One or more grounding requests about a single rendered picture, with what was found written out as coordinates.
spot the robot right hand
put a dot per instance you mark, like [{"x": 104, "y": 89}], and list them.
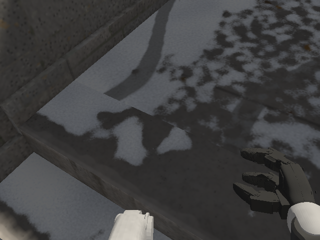
[{"x": 289, "y": 188}]

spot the right robot forearm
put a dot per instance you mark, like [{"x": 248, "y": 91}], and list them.
[{"x": 303, "y": 221}]

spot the left robot thigh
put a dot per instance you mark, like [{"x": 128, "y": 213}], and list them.
[{"x": 133, "y": 225}]

